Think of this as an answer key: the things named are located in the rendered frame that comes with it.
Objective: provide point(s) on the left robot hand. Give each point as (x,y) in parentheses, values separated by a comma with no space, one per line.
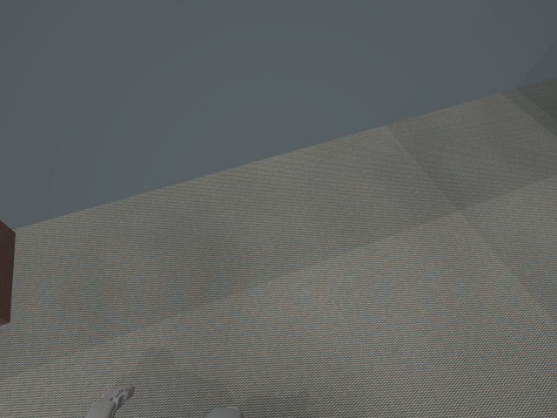
(110,402)

